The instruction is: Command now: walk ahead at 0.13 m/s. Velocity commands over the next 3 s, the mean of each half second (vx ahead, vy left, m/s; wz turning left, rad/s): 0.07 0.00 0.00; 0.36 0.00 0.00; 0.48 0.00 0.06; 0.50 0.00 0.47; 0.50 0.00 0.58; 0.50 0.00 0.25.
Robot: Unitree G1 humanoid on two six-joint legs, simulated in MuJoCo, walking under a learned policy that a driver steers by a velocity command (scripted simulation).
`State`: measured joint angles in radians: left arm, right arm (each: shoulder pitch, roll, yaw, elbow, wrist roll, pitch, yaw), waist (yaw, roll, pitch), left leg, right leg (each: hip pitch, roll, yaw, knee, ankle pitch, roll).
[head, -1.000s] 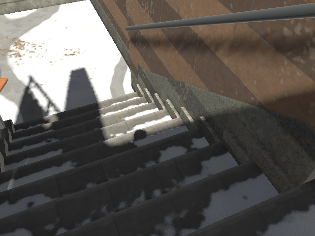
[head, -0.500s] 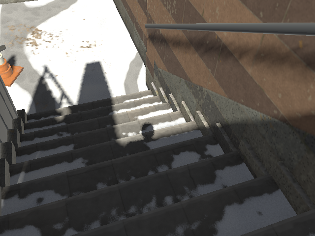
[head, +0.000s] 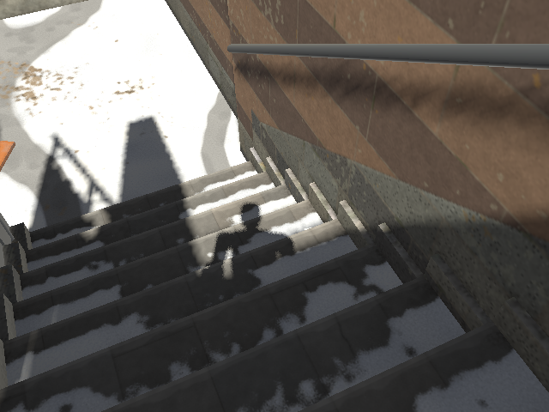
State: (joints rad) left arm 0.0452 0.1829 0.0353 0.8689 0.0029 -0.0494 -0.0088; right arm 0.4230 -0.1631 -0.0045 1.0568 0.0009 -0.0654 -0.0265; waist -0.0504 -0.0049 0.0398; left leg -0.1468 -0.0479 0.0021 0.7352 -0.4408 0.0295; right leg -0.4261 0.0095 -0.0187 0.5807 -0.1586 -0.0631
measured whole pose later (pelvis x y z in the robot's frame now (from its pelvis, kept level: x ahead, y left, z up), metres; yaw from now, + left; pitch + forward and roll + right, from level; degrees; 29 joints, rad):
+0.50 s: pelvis +0.06 +0.02 +0.02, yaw +0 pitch +0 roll +0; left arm 0.26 0.18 0.02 1.05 -0.03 0.03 0.04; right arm 0.39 -0.12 -0.02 1.08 0.01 0.00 -0.04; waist -0.01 -0.01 0.02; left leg -0.10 0.00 -0.04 0.38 -0.28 -0.01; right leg -0.23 0.00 -0.01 0.42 -0.19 -0.03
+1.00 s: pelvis +0.24 +0.02 -0.03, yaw -1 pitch +1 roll -1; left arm 0.55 0.19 0.00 1.11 -0.01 -0.09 0.06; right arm 0.14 -0.24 -0.07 0.89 -0.01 -0.05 0.06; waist 0.09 0.02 -0.03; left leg -0.62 0.05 -0.06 0.67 0.46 0.06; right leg -0.13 0.02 -0.01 0.74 -0.63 -0.02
